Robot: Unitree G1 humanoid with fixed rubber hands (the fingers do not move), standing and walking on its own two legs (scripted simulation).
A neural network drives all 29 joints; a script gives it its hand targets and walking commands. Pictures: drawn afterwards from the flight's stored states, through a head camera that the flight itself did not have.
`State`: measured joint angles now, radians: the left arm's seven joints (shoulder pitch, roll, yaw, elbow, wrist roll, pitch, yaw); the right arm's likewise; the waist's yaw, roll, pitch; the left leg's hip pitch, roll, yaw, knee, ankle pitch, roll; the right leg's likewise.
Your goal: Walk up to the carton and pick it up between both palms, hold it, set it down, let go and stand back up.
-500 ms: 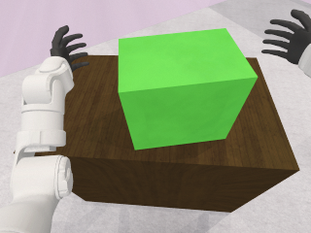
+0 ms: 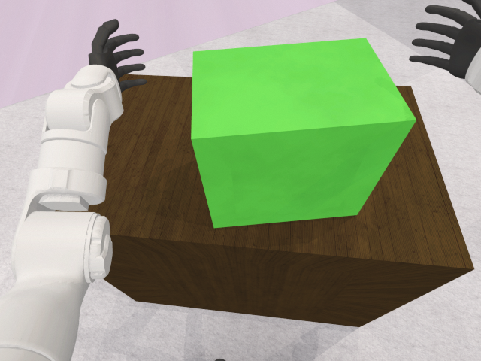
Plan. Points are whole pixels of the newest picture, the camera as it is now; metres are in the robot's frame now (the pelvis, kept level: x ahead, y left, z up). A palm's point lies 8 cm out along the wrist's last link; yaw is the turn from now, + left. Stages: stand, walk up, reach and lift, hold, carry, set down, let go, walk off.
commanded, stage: reach and lift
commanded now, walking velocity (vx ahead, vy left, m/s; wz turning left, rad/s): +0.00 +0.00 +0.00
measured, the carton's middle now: (283, 141) +0.48 +0.02 +0.06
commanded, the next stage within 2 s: none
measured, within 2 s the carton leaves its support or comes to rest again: neither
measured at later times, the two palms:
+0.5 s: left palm (141, 124) +0.43 +0.26 +0.12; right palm (430, 105) +0.50 -0.21 +0.14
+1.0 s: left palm (153, 133) +0.43 +0.24 +0.11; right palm (411, 112) +0.51 -0.19 +0.13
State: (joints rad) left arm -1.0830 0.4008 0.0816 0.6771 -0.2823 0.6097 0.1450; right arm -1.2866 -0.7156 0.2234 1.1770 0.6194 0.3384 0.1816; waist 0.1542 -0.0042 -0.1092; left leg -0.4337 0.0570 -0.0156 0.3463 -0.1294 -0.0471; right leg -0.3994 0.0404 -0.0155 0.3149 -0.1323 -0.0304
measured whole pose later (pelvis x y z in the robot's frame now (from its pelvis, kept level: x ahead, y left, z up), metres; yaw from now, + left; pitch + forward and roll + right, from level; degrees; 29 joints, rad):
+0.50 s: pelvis +0.00 +0.00 -0.01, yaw +0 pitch +18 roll -1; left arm -0.98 0.28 0.07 0.93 -0.24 0.22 0.14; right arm -1.14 -0.60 0.20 1.29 0.52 0.05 0.17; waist 0.16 0.00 -0.17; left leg -0.58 0.06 -0.01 0.41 -0.15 -0.05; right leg -0.54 0.05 -0.01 0.37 -0.14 -0.03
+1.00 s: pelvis -0.01 +0.00 -0.01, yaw -1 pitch +22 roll -1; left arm -1.01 0.23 0.04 1.06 -0.24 0.05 0.14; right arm -1.19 -0.54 0.25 1.38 0.54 -0.05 0.14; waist 0.19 -0.01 -0.22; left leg -0.69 0.07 -0.01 0.44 -0.14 -0.05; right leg -0.66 0.06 -0.01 0.41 -0.14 -0.04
